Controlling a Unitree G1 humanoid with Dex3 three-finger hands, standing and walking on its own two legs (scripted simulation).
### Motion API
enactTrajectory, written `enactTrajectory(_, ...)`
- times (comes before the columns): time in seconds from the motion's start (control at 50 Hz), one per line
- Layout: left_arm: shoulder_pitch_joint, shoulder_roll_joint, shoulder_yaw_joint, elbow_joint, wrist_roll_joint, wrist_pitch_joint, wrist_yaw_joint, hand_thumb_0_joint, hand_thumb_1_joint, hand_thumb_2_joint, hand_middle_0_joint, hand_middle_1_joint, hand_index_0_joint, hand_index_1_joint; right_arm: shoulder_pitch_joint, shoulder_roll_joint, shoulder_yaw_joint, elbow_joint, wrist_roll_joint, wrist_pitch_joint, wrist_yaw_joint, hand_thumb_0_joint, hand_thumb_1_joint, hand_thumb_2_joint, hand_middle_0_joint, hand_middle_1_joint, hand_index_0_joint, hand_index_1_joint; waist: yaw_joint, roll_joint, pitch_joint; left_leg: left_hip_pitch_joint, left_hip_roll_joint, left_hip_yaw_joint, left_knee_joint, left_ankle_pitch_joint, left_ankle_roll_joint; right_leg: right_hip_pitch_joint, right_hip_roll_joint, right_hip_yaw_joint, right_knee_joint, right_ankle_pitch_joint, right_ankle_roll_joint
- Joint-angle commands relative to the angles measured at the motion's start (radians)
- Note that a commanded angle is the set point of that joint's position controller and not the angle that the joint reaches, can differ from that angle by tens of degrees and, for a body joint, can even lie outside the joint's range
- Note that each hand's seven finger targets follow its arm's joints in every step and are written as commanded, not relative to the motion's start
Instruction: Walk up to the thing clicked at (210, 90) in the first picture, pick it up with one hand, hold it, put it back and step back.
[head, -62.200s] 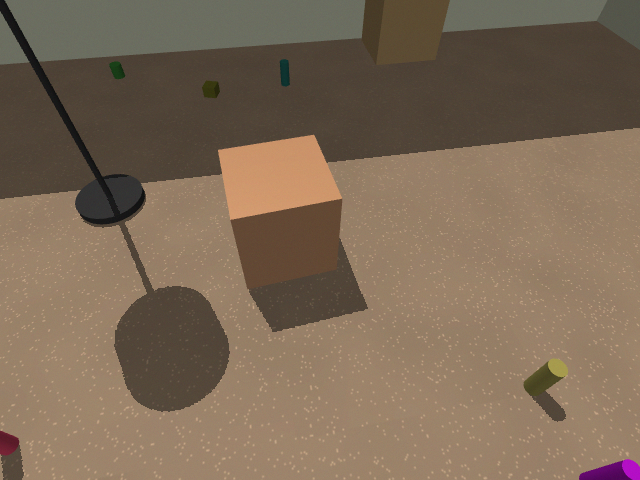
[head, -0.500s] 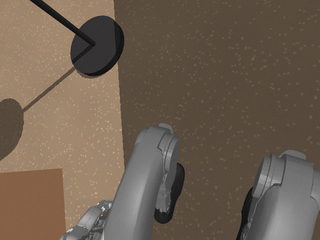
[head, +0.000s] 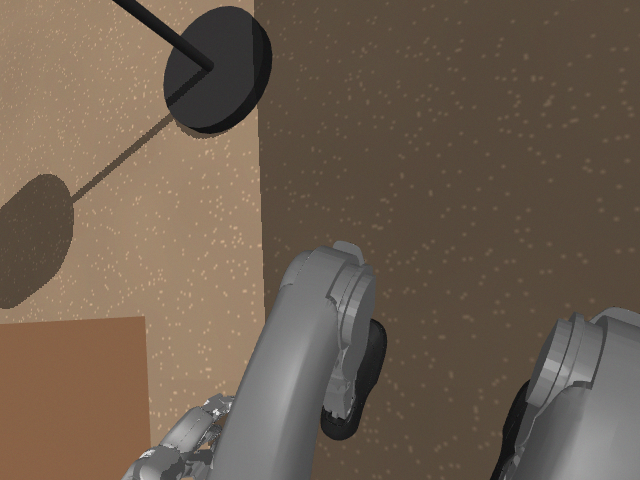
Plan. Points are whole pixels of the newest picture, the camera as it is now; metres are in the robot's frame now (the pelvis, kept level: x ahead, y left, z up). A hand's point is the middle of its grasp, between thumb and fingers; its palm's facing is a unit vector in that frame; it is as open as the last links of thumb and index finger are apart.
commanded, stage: rest palm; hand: right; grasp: from above
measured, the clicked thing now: out of the picture +0.45 -0.38 -0.27
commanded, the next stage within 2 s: close in 1.20 s
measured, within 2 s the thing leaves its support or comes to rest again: neither
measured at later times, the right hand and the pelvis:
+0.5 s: hand out of the picture +0.43 -0.36 -0.23, palm faces -0.49 +0.11 -0.87, open 14.4 cm; pelvis +0.00 +0.00 +0.00, yaw +1 degrees
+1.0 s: hand out of the picture +0.43 -0.36 -0.24, palm faces -0.47 +0.10 -0.88, open 14.2 cm; pelvis +0.00 +0.00 -0.01, yaw +2 degrees
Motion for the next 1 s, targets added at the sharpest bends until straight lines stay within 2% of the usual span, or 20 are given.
enactTrajectory(0.0, 0.173, 0.305, 0.080, -0.002, 0.012, -0.011, 0.010, 0.000, 0.894, 0.898, -0.200, -0.299, -0.199, -0.299, -0.236, -0.254, -0.009, -0.081, 0.024, 0.023, -0.055, 0.000, 0.538, -1.008, 0.129, 0.842, 0.085, 0.887, 0.022, -0.496, -0.636, 0.278, -0.034, 0.107, -0.207, 0.255, 0.081, 0.538, -0.009, -0.125, -0.228, 0.208, -0.040)
enactTrajectory(0.06, 0.158, 0.316, 0.077, -0.005, 0.013, -0.018, 0.012, 0.000, 0.896, 0.899, -0.200, -0.299, -0.199, -0.299, -0.265, -0.296, -0.029, -0.129, 0.035, 0.026, -0.060, 0.000, 0.530, -1.011, 0.140, 0.846, 0.094, 0.892, 0.006, -0.546, -0.682, 0.290, -0.035, 0.114, -0.206, 0.256, 0.084, 0.573, -0.012, -0.119, -0.236, 0.211, -0.032)
enactTrajectory(0.14, 0.136, 0.322, 0.074, -0.027, 0.017, -0.030, 0.008, 0.000, 0.896, 0.899, -0.200, -0.299, -0.199, -0.299, -0.231, -0.254, -0.006, -0.072, 0.042, 0.044, -0.051, 0.000, 0.550, -1.004, 0.105, 0.878, 0.070, 0.913, 0.031, -0.494, -0.643, 0.293, -0.041, 0.114, -0.204, 0.265, 0.080, 0.536, -0.014, -0.111, -0.224, 0.207, -0.038)
enactTrajectory(0.18, 0.142, 0.327, 0.077, -0.022, 0.013, -0.034, 0.010, 0.000, 0.897, 0.900, -0.200, -0.299, -0.199, -0.299, -0.231, -0.298, -0.030, -0.086, 0.042, 0.045, -0.050, 0.000, 0.575, -1.021, 0.093, 0.885, 0.053, 0.925, 0.015, -0.506, -0.643, 0.300, -0.038, 0.110, -0.206, 0.262, 0.080, 0.535, -0.014, -0.116, -0.224, 0.202, -0.037)
enactTrajectory(0.2, 0.152, 0.315, 0.069, -0.007, 0.015, -0.033, 0.009, 0.000, 0.899, 0.901, -0.200, -0.299, -0.199, -0.299, -0.271, -0.284, -0.010, -0.142, 0.050, 0.039, -0.049, 0.000, 0.571, -1.015, 0.100, 0.881, 0.060, 0.921, 0.008, -0.537, -0.660, 0.300, -0.036, 0.115, -0.200, 0.261, 0.084, 0.551, -0.012, -0.116, -0.235, 0.204, -0.030)
enactTrajectory(0.26, 0.130, 0.326, 0.065, -0.028, 0.019, -0.041, 0.006, 0.000, 0.899, 0.901, -0.200, -0.299, -0.199, -0.299, -0.236, -0.256, 0.002, -0.094, 0.054, 0.043, -0.042, 0.000, 0.584, -1.039, 0.099, 0.887, 0.053, 0.934, 0.033, -0.509, -0.635, 0.296, -0.040, 0.124, -0.201, 0.265, 0.079, 0.546, -0.015, -0.108, -0.223, 0.209, -0.035)
enactTrajectory(0.32, 0.131, 0.325, 0.065, -0.027, 0.019, -0.040, 0.006, 0.000, 0.899, 0.901, -0.200, -0.299, -0.199, -0.299, -0.212, -0.290, -0.027, -0.069, 0.048, 0.041, -0.046, 0.000, 0.578, -1.027, 0.083, 0.909, 0.047, 0.945, 0.025, -0.499, -0.614, 0.298, -0.041, 0.117, -0.199, 0.257, 0.081, 0.520, -0.018, -0.108, -0.223, 0.193, -0.034)
enactTrajectory(0.36, 0.121, 0.322, 0.057, -0.038, 0.021, -0.044, 0.003, 0.000, 0.900, 0.902, -0.200, -0.300, -0.199, -0.300, -0.259, -0.262, 0.002, -0.128, 0.055, 0.031, -0.044, 0.000, 0.588, -1.040, 0.085, 0.910, 0.044, 0.952, 0.032, -0.533, -0.627, 0.305, -0.041, 0.121, -0.200, 0.260, 0.082, 0.545, -0.018, -0.106, -0.225, 0.201, -0.031)
enactTrajectory(0.38, 0.122, 0.333, 0.057, -0.039, 0.022, -0.042, 0.006, 0.000, 0.899, 0.902, -0.200, -0.299, -0.199, -0.299, -0.223, -0.293, -0.022, -0.096, 0.052, 0.032, -0.047, 0.000, 0.580, -1.037, 0.085, 0.923, 0.048, 0.961, 0.028, -0.517, -0.640, 0.313, -0.042, 0.124, -0.200, 0.266, 0.081, 0.550, -0.019, -0.102, -0.224, 0.208, -0.033)
enactTrajectory(0.48, 0.121, 0.329, 0.046, -0.028, 0.027, -0.042, 0.001, 0.000, 0.898, 0.901, -0.200, -0.299, -0.199, -0.299, -0.235, -0.251, 0.018, -0.090, 0.047, 0.020, -0.059, 0.000, 0.566, -1.023, 0.083, 0.918, 0.050, 0.952, 0.041, -0.510, -0.603, 0.298, -0.048, 0.132, -0.195, 0.268, 0.079, 0.533, -0.021, -0.097, -0.219, 0.210, -0.032)
enactTrajectory(0.52, 0.110, 0.341, 0.043, -0.047, 0.026, -0.045, 0.003, 0.000, 0.898, 0.902, -0.200, -0.299, -0.199, -0.299, -0.220, -0.296, -0.013, -0.071, 0.048, 0.022, -0.075, 0.000, 0.578, -1.043, 0.083, 0.919, 0.043, 0.958, 0.036, -0.495, -0.610, 0.311, -0.045, 0.130, -0.197, 0.270, 0.076, 0.522, -0.021, -0.098, -0.216, 0.202, -0.034)
enactTrajectory(0.7, 0.102, 0.337, 0.038, -0.025, 0.033, -0.060, -0.006, 0.000, 0.899, 0.903, -0.200, -0.299, -0.199, -0.299, -0.227, -0.261, 0.023, -0.074, 0.042, 0.035, -0.096, 0.000, 0.562, -1.022, 0.080, 0.935, 0.049, 0.966, 0.032, -0.545, -0.615, 0.292, -0.052, 0.134, -0.184, 0.274, 0.083, 0.552, -0.027, -0.093, -0.216, 0.215, -0.026)
enactTrajectory(0.72, 0.095, 0.346, 0.039, -0.046, 0.033, -0.063, -0.006, 0.000, 0.899, 0.903, -0.200, -0.299, -0.199, -0.299, -0.209, -0.287, -0.007, -0.044, 0.044, 0.040, -0.105, 0.000, 0.559, -1.023, 0.083, 0.940, 0.053, 0.970, 0.036, -0.512, -0.608, 0.303, -0.051, 0.137, -0.190, 0.266, 0.079, 0.524, -0.025, -0.095, -0.212, 0.197, -0.029)
enactTrajectory(0.74, 0.101, 0.348, 0.040, -0.049, 0.035, -0.066, -0.010, 0.000, 0.899, 0.903, -0.200, -0.299, -0.199, -0.299, -0.206, -0.270, 0.017, -0.046, 0.031, 0.049, -0.101, 0.000, 0.550, -1.026, 0.085, 0.945, 0.057, 0.972, 0.042, -0.510, -0.586, 0.293, -0.049, 0.133, -0.186, 0.262, 0.079, 0.522, -0.022, -0.099, -0.212, 0.190, -0.030)
enactTrajectory(0.78, 0.109, 0.341, 0.042, -0.020, 0.034, -0.067, -0.009, 0.000, 0.900, 0.902, -0.200, -0.299, -0.199, -0.299, -0.236, -0.289, -0.002, -0.091, 0.047, 0.049, -0.107, 0.000, 0.547, -1.022, 0.091, 0.940, 0.062, 0.968, 0.023, -0.547, -0.609, 0.291, -0.049, 0.139, -0.187, 0.268, 0.082, 0.541, -0.022, -0.099, -0.221, 0.202, -0.024)
enactTrajectory(0.82, 0.095, 0.349, 0.044, -0.043, 0.033, -0.076, -0.015, 0.000, 0.899, 0.902, -0.200, -0.299, -0.199, -0.299, -0.194, -0.259, 0.012, -0.039, 0.044, 0.064, -0.098, 0.000, 0.553, -1.009, 0.079, 0.947, 0.054, 0.970, 0.038, -0.534, -0.590, 0.282, -0.050, 0.142, -0.176, 0.260, 0.084, 0.545, -0.026, -0.091, -0.227, 0.197, -0.022)
enactTrajectory(0.84, 0.095, 0.355, 0.049, -0.044, 0.029, -0.077, -0.015, 0.000, 0.899, 0.902, -0.200, -0.299, -0.199, -0.299, -0.214, -0.289, -0.011, -0.062, 0.053, 0.062, -0.100, 0.000, 0.549, -1.013, 0.086, 0.939, 0.058, 0.966, 0.033, -0.532, -0.597, 0.276, -0.049, 0.148, -0.174, 0.256, 0.083, 0.537, -0.024, -0.088, -0.229, 0.189, -0.021)
enactTrajectory(0.94, 0.105, 0.355, 0.047, -0.048, 0.025, -0.085, -0.020, 0.000, 0.900, 0.903, -0.200, -0.299, -0.199, -0.299, -0.227, -0.289, -0.013, -0.094, 0.068, 0.065, -0.082, 0.000, 0.549, -1.005, 0.083, 0.939, 0.056, 0.964, 0.039, -0.542, -0.630, 0.315, -0.047, 0.139, -0.183, 0.286, 0.079, 0.554, -0.025, -0.091, -0.219, 0.221, -0.024)
enactTrajectory(0.96, 0.103, 0.347, 0.041, -0.052, 0.027, -0.088, -0.023, 0.000, 0.901, 0.904, -0.200, -0.300, -0.199, -0.300, -0.226, -0.259, 0.016, -0.082, 0.064, 0.066, -0.074, 0.000, 0.554, -1.007, 0.084, 0.939, 0.057, 0.967, 0.050, -0.540, -0.607, 0.312, -0.048, 0.133, -0.181, 0.291, 0.078, 0.546, -0.026, -0.095, -0.208, 0.223, -0.026)
enactTrajectory(0.98, 0.109, 0.354, 0.045, -0.042, 0.027, -0.086, -0.021, 0.000, 0.900, 0.903, -0.200, -0.299, -0.199, -0.299, -0.223, -0.294, -0.015, -0.090, 0.072, 0.065, -0.075, 0.000, 0.552, -1.011, 0.083, 0.944, 0.056, 0.971, 0.042, -0.523, -0.631, 0.328, -0.049, 0.134, -0.191, 0.293, 0.076, 0.538, -0.027, -0.093, -0.208, 0.222, -0.028)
